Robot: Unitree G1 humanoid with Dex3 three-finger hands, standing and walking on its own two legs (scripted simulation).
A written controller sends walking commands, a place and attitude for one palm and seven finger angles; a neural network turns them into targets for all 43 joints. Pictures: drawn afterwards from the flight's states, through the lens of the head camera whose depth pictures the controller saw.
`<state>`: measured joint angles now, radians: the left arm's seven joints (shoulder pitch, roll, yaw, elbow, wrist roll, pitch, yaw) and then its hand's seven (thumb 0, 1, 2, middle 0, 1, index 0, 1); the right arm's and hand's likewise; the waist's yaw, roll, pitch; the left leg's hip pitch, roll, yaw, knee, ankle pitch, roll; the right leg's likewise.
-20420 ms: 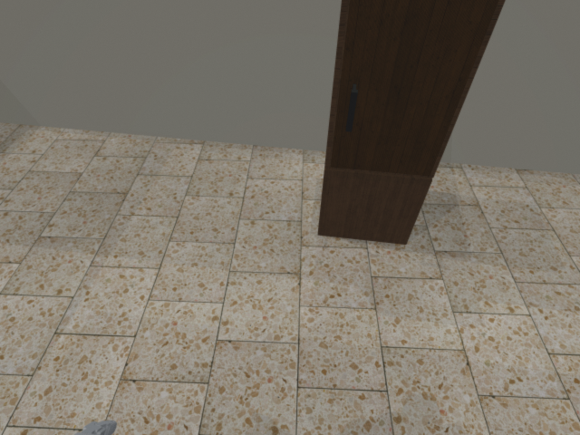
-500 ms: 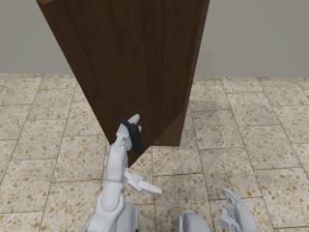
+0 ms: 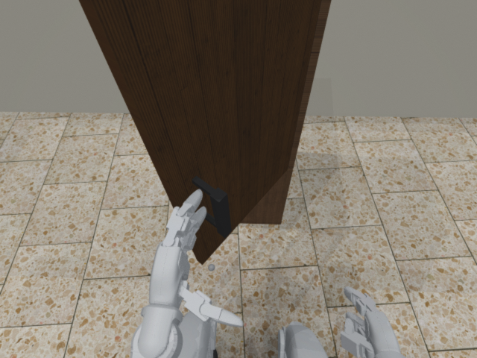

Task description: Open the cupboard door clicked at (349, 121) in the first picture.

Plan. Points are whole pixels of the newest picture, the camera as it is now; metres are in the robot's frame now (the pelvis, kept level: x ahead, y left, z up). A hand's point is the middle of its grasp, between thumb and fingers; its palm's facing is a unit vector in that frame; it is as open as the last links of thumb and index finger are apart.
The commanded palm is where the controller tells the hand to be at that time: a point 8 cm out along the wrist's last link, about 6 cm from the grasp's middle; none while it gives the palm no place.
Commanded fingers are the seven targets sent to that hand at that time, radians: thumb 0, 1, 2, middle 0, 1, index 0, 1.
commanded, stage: slide the hand sideways off the handle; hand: left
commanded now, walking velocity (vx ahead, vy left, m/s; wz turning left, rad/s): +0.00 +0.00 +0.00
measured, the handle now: (212, 208) +0.35 +0.07 +0.04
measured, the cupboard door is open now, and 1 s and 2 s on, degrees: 53 53 53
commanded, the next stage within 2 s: draw the hand back to the body in 0.56 s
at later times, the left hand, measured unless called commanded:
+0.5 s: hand (179, 290) +0.22 +0.10 +0.04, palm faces -0.01 -1.00 -0.02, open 16.2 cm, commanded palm +0.19 +0.16 +0.03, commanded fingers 0.00 -0.50 0.30 -0.15 -0.30 -0.15 -0.30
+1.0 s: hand (132, 291) +0.20 +0.14 +0.10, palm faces -0.01 -1.00 -0.06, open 16.3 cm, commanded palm +0.17 +0.20 +0.11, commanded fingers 0.00 -0.50 0.30 -0.15 -0.30 -0.15 -0.30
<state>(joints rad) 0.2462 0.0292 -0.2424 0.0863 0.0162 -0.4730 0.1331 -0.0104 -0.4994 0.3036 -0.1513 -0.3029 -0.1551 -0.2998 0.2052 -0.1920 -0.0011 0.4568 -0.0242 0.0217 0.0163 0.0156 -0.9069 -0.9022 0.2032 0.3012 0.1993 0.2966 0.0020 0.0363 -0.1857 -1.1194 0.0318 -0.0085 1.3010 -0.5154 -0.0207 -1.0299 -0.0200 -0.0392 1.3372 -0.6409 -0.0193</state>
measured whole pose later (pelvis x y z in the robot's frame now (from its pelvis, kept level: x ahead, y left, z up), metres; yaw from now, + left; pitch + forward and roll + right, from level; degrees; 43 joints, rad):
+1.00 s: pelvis +0.01 +0.00 +0.02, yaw +0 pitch +15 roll -2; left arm 0.56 0.19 0.00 -0.26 -0.19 -0.34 -0.13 -0.01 -0.50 0.30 -0.15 -0.30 -0.15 -0.30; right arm 0.26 -0.20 0.01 0.41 0.03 -0.01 -0.07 0.02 -0.91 -0.90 0.20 0.30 0.20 0.30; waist 0.01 0.06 -0.18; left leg -0.97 0.04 -0.04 1.21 -0.50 -0.03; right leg -0.86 0.00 -0.07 1.21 -0.61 -0.02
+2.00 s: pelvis +0.05 +0.01 +0.13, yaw +0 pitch -3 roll +0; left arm 0.46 0.34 0.35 -0.39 -0.07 -0.05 0.12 0.01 0.80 0.86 -0.21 -0.30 -0.20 -0.30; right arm 0.19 -0.23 0.03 0.61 0.00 -0.07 -0.09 0.02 -0.90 -0.90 0.20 0.30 0.20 0.30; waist 0.06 0.07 -0.01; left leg -0.15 0.01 0.02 0.46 -0.25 0.00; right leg -0.06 -0.02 -0.03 0.43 -0.32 0.01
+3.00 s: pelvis -0.03 +0.03 +0.12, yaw +0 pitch +0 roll -2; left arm 0.58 0.42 0.40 -0.50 -0.05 -0.18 0.15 0.02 0.89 0.90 -0.22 -0.30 -0.21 -0.30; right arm 0.18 -0.23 -0.01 0.56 0.01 0.01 -0.10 0.02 -0.91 -0.90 0.20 0.30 0.20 0.30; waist -0.01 0.04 0.04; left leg -0.37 0.02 0.00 0.50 -0.13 0.02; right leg -0.26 -0.01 -0.04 0.46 -0.20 0.02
